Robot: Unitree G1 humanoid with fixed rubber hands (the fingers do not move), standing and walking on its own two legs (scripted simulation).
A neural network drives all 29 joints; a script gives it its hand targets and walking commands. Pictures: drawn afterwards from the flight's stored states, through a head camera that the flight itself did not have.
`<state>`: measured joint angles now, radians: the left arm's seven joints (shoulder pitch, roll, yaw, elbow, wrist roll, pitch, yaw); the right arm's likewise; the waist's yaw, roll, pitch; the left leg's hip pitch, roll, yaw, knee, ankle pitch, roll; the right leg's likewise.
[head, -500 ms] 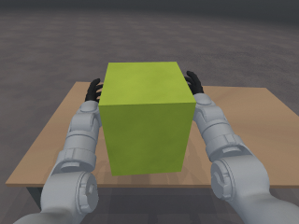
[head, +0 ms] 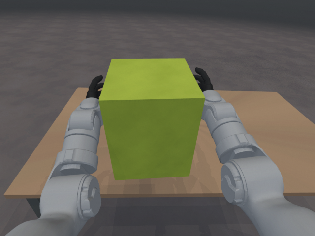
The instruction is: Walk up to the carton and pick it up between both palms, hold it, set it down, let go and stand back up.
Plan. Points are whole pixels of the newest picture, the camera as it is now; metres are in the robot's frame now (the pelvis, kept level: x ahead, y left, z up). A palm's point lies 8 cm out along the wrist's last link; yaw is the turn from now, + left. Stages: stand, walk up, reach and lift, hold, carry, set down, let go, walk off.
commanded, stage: reach and lift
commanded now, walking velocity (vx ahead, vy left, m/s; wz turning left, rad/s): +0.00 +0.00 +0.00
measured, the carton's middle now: (150, 117) +0.38 +0.03 +0.18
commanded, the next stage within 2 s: hold in 0.66 s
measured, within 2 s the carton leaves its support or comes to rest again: neither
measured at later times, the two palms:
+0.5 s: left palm (92, 96) +0.37 +0.18 +0.24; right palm (207, 89) +0.39 -0.11 +0.27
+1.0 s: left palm (89, 90) +0.36 +0.17 +0.27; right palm (211, 83) +0.38 -0.11 +0.29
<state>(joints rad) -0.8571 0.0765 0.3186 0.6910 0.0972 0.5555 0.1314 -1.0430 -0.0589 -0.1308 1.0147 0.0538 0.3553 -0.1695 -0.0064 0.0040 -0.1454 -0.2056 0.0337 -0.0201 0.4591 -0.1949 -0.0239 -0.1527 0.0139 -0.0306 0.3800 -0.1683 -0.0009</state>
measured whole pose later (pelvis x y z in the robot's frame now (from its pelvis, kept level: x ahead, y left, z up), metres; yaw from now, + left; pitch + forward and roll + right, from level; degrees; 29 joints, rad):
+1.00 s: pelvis -0.01 +0.00 +0.00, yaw +0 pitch -4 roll -1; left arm -0.92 0.10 0.32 0.58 0.10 0.73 0.12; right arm -1.12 -0.08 -0.13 0.92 0.15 0.52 -0.21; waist -0.01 0.02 -0.15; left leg -0.21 0.03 -0.02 0.46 -0.18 -0.02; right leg -0.15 0.01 -0.03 0.38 -0.16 0.00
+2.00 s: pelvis -0.01 +0.00 +0.00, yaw +0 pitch -4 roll -1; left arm -0.93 0.10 0.32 0.56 0.10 0.76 0.11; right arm -1.13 -0.09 -0.13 0.90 0.17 0.57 -0.22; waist -0.01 0.03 -0.16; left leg -0.21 0.03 -0.03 0.46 -0.18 -0.02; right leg -0.15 0.01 -0.03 0.38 -0.16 0.00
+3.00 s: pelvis -0.01 +0.00 +0.00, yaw +0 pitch -4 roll -1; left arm -0.93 0.10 0.32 0.56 0.10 0.76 0.11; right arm -1.13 -0.09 -0.13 0.90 0.17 0.57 -0.22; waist -0.01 0.03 -0.16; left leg -0.21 0.03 -0.03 0.46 -0.18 -0.02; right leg -0.15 0.01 -0.03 0.38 -0.16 0.00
